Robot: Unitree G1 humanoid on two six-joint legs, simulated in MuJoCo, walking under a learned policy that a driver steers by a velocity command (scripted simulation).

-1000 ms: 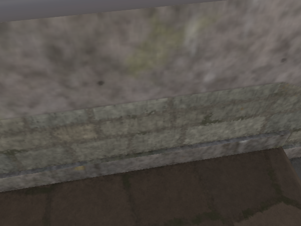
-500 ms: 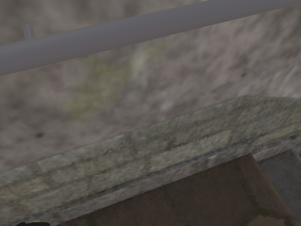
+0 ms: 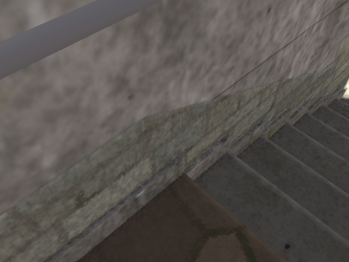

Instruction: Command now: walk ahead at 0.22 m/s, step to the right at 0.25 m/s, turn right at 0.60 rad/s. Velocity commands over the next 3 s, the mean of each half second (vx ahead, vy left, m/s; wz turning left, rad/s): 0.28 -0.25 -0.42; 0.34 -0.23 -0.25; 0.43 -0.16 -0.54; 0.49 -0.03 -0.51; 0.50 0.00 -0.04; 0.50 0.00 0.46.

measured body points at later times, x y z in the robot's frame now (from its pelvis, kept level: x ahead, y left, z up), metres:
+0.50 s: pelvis +0.12 -0.13 +0.02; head +0.14 -0.10 +0.47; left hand +0.33 +0.08 -0.09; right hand +0.06 -0.45 -0.07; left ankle +0.13 +0.03 -0.72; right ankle +0.13 -0.30 -0.67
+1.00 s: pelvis +0.26 -0.32 +0.01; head +0.29 -0.32 +0.46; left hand +0.39 -0.05 -0.10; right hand +0.37 -0.63 -0.06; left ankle +0.38 -0.25 -0.72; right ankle +0.19 -0.36 -0.72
